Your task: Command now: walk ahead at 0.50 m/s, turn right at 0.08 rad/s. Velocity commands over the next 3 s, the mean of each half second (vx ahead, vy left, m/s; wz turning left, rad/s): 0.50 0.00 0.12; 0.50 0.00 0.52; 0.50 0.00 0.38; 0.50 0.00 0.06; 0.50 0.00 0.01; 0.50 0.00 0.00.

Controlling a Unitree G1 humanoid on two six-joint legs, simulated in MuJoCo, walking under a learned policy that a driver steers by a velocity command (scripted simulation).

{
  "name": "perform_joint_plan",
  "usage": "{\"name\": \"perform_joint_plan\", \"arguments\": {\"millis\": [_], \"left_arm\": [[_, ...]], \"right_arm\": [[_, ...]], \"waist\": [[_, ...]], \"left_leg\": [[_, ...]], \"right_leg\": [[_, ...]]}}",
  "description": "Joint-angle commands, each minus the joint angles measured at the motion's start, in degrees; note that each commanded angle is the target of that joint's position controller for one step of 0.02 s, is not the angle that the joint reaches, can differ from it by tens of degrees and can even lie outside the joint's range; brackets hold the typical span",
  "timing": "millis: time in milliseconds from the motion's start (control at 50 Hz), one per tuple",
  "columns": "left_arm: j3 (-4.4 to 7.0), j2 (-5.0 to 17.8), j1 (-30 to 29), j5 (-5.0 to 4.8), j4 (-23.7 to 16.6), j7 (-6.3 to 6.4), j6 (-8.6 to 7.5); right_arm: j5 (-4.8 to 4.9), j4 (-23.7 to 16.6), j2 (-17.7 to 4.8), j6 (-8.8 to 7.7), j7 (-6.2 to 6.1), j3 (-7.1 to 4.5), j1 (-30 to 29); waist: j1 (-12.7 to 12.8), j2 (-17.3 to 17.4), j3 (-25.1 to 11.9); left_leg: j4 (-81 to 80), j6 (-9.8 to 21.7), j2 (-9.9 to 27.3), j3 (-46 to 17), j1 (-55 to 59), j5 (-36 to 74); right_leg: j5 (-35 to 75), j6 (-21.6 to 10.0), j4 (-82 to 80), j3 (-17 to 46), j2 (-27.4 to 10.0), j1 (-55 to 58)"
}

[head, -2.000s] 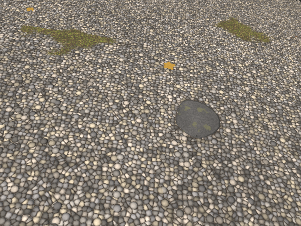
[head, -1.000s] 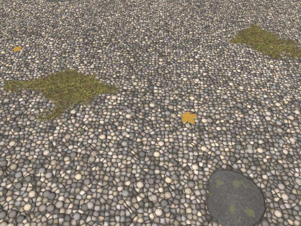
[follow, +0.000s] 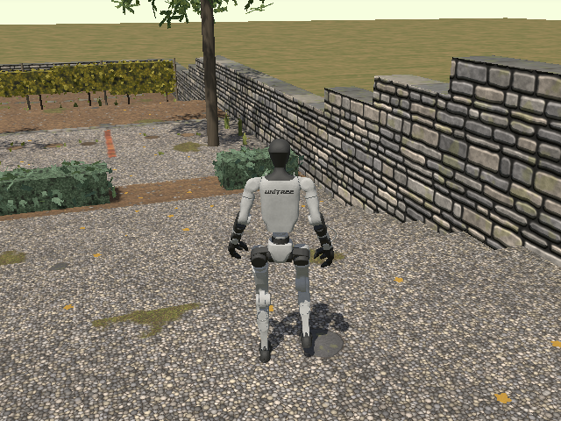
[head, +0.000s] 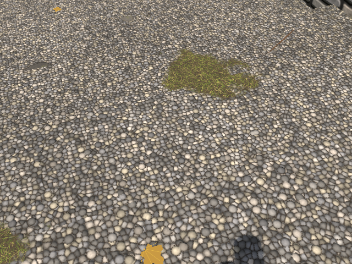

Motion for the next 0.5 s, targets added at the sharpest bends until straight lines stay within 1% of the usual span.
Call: {"name": "perform_joint_plan", "arguments": {"millis": [20,40,60,80,100,120,160,200,220,240,260,280,300,320,340,360,380,400,420,440,460,480,500], "left_arm": [[-2.3,-1.5,4.4,8.87,-1.3,-2.61,-1.01],[-1.92,-1.5,2.9,8.56,-1.2,-3.54,-0.99],[-1.91,0.0,-0.5,7.1,-2.3,-4.01,-0.96],[-1.89,0.8,-3.4,6.07,-3.3,-4.24,-0.93],[-2.03,1.4,-5.3,5.46,-4.1,-4.3,-0.9],[-2.21,1.9,-6.7,5.11,-4.6,-4.15,-0.85],[-2.36,2.8,-9.2,4.91,-5.7,-3.63,-1.04],[-2.48,3.3,-11.3,4.5,-6.8,-3.14,-1.34],[-2.43,3.6,-12.3,4.29,-7.4,-2.95,-1.6],[-2.16,4.4,-12.1,3.84,-7.7,-2.86,-1.98],[-1.51,5.9,-9.7,3.24,-7.6,-2.72,-2.48],[-0.32,8.8,-2.4,2.58,-5.8,-2.47,-3.15],[-0.11,11.7,10.1,3.07,-3.0,-2.21,-3.11],[-0.56,9.8,22.2,3.76,-0.4,-1.64,-2.4],[-0.23,8.5,24.9,4.73,2.5,-1.19,-2.95],[-0.12,8.0,17.9,3.71,2.5,-0.82,-3.17],[-1.07,4.5,13.0,3.29,1.8,-0.11,-2.82],[-2.13,1.5,10.4,3.19,1.5,0.3,-2.73],[-2.56,-0.1,7.6,3.66,0.4,0.6,-2.72],[-2.6,-0.6,5.9,4.08,-0.1,0.77,-2.9],[-2.29,-0.2,5.2,4.33,-0.3,0.91,-3.23],[-2.02,0.6,5.4,4.81,0.1,0.9,-3.53],[-1.8,1.1,6.0,5.58,0.8,0.8,-3.74]], "right_arm": [[-4.57,-4.8,-4.6,-2.52,0.04,-0.83,-0.7],[-4.59,-4.3,-5.1,-2.65,0.7,-1.1,0.4],[-4.4,-4.4,-6.4,-2.5,1.23,-1.23,0.2],[-3.95,-4.0,-7.0,-2.31,1.7,-1.21,0.9],[-3.8,-3.3,-7.6,-2.21,2.08,-1.15,2.2],[-3.71,-2.5,-8.0,-2.04,2.31,-1.15,3.7],[-3.69,-1.3,-8.3,-1.79,2.56,-0.95,5.4],[-3.55,-0.3,-9.1,-1.47,2.45,-0.94,5.9],[-3.44,0.0,-9.3,-1.21,2.39,-0.86,5.9],[-3.26,0.4,-9.7,-1.01,2.29,-0.81,5.0],[-3.29,0.6,-10.4,-0.99,2.32,-0.83,4.2],[-4.05,0.7,-9.6,-1.28,2.56,-0.66,3.3],[-4.76,-0.4,-2.1,-2.09,2.31,1.52,11.5],[-4.72,-0.2,-0.1,-2.63,3.47,2.65,13.6],[-3.37,-1.3,-4.1,-2.36,3.51,0.96,1.2],[-2.81,-1.1,-4.1,-2.53,2.16,0.65,-0.9],[-3.62,-0.5,-4.2,-2.32,1.05,0.82,0.9],[-4.53,-0.7,-2.7,-2.08,0.87,1.52,0.3],[-4.88,-0.6,-1.5,-1.63,1.26,2.08,-0.1],[-4.69,-0.4,-0.7,-1.15,1.76,2.06,-0.1],[-4.13,-0.3,-0.6,-0.91,2.38,2.03,-1.0],[-3.84,-0.3,-0.5,-0.69,3.04,2.1,-2.1],[-3.67,-0.6,-0.3,-0.51,3.56,2.23,-3.6]], "waist": [[0.7,6.8,-3.0],[0.0,6.2,-0.4],[-0.6,5.2,0.3],[-1.2,5.0,0.6],[-1.4,5.0,0.9],[-1.8,5.7,1.2],[-2.2,6.0,2.0],[-2.4,6.1,2.4],[-2.1,6.0,2.4],[-0.4,5.6,2.0],[2.0,5.6,0.0],[5.5,3.6,-5.1],[6.0,-8.1,-22.3],[10.2,-12.2,-29.9],[13.5,-4.9,-11.6],[9.8,-5.2,-2.1],[6.9,-4.2,-2.7],[4.8,-3.0,-2.8],[3.1,-2.4,-3.1],[1.9,-2.2,-3.4],[1.7,-1.9,-2.6],[1.7,-1.6,-1.7],[1.9,-1.0,-0.9]], "left_leg": [[-11.5,12.6,14.0,-11.3,3.9,6.1],[-12.0,12.4,13.9,-10.8,2.2,4.0],[-11.9,12.2,13.6,-9.6,0.9,3.6],[-11.5,12.0,13.7,-8.8,0.5,3.9],[-11.0,12.0,14.5,-8.6,0.8,5.1],[-10.4,12.2,15.5,-9.0,3.3,6.3],[-9.2,11.8,17.3,-9.7,8.4,7.6],[-8.1,10.7,18.5,-10.0,12.6,9.3],[-7.2,10.1,18.5,-10.3,12.9,10.9],[-5.3,9.1,17.8,-9.9,11.5,15.1],[-1.5,7.5,15.7,-8.4,7.8,23.4],[7.9,3.9,11.2,-5.1,2.2,27.1],[26.8,-0.5,2.9,-2.4,-11.9,10.0],[40.6,-1.9,-3.0,-4.0,-25.9,-24.0],[49.9,0.4,1.1,-9.5,-35.2,-19.9],[51.7,1.4,4.8,-8.2,-36.7,-13.8],[49.9,1.9,7.7,-7.5,-32.5,-10.2],[48.8,1.9,9.3,-7.8,-29.2,-7.2],[48.1,1.4,10.3,-7.6,-26.5,-5.8],[46.6,1.1,10.5,-7.4,-25.9,-5.4],[44.8,0.6,10.6,-7.0,-26.7,-4.2],[43.2,0.1,10.8,-6.6,-27.9,-0.9],[40.7,-0.4,10.9,-6.0,-29.4,3.1]], "right_leg": [[8.8,2.1,-6.8,-0.8,-1.1,-4.5],[11.8,2.1,-9.5,-1.1,-1.1,-4.4],[14.4,2.0,-12.5,-1.9,-0.9,-3.9],[16.0,1.6,-15.5,-2.2,-0.7,-2.9],[16.8,1.1,-18.3,-2.0,-0.5,-2.0],[16.7,0.7,-20.4,-1.6,-0.3,-2.6],[16.2,-0.8,-24.1,-1.4,0.2,-3.8],[15.3,-2.3,-27.0,-1.8,1.1,-3.3],[14.7,-3.1,-28.1,-2.6,1.7,-0.9],[15.9,-4.3,-29.9,-3.9,2.9,4.4],[17.6,-5.9,-29.7,-5.3,4.2,13.8],[20.5,-8.7,-26.6,-4.2,3.4,27.4],[29.7,-19.9,-25.3,10.9,-9.4,56.1],[17.6,-25.6,-36.1,35.0,-21.1,69.1],[1.8,-16.6,-41.4,32.0,-17.2,55.6],[-4.9,-13.4,-43.5,23.5,-16.1,42.5],[-0.9,-13.2,-45.3,18.5,-15.1,36.0],[6.2,-13.1,-46.3,14.8,-14.4,31.8],[11.3,-13.1,-48.0,11.3,-13.9,28.8],[12.9,-13.0,-49.7,8.2,-13.3,28.0],[13.8,-12.9,-51.1,5.0,-12.8,27.3],[16.2,-13.1,-52.3,1.9,-12.3,26.5],[19.6,-13.3,-52.8,-1.0,-12.0,26.3]]}}
Next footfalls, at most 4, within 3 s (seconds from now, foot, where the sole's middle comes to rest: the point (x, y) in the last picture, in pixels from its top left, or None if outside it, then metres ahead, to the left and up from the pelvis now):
0.28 right None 0.33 -0.16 -0.78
0.82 left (144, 235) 0.60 0.12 -0.78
1.36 right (165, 172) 1.00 0.03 -0.96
1.92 left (100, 145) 1.18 0.38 -0.96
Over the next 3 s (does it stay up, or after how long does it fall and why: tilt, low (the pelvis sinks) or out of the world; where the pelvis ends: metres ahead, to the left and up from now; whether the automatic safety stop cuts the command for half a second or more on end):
stays up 1.75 0.49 -0.41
